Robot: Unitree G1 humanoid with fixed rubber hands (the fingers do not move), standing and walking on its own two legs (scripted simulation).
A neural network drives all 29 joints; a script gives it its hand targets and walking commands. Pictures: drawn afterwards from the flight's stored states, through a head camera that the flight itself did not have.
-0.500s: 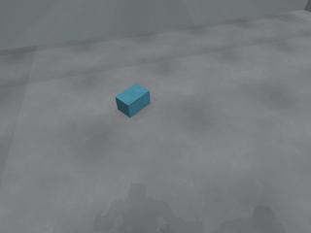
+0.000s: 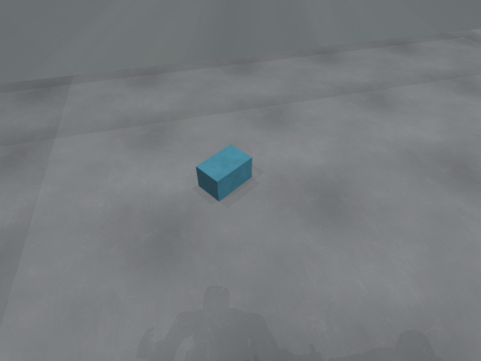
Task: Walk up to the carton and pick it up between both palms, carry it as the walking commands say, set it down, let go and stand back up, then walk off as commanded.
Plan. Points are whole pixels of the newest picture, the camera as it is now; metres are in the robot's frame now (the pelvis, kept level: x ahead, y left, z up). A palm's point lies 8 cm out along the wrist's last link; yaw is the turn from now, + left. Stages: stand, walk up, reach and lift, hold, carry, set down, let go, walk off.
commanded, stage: walk up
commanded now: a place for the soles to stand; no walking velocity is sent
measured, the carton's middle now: (225, 171) +1.27 +0.10 -0.69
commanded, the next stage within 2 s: none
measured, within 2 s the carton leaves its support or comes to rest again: neither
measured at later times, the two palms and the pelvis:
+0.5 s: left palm out of the picture +0.18 +0.35 -0.13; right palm (381, 254) +0.37 -0.28 -0.08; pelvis +0.21 +0.03 -0.02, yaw +4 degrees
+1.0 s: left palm (96, 232) +0.43 +0.35 -0.09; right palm (366, 216) +0.49 -0.30 -0.11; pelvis +0.40 +0.02 -0.01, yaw +5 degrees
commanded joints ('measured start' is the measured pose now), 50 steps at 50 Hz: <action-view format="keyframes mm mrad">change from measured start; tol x32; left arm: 1 -15 183 56 -77 1 -30 0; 50 73 267 64 -155 -9 -48 42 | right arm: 1 -80 -294 -73 -100 5 -27 -11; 50 -41 -209 -38 -56 -1 -28 -13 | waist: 1 38 144 52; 6 171 -306 -14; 23 -83 326 -186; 50 54 -197 34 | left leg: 1 -186 237 -272 -293 -297 170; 7 -664 10 -204 621 -193 33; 21 60 -17 68 12 124 9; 23 387 299 -425 -144 -145 141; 37 -215 258 -150 -220 -249 166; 42 -671 8 -53 628 -248 13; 50 -281 73 -15 263 -35 -12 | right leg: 1 122 17 -24 -81 43 -4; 4 428 46 -13 -206 19 -38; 7 468 -392 748 -558 -494 -247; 20 157 -168 55 -327 136 -166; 25 -260 8 118 494 -172 -31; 39 331 45 -58 -141 52 -27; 42 474 -376 754 -545 -489 -255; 50 134 -193 186 -418 -82 -227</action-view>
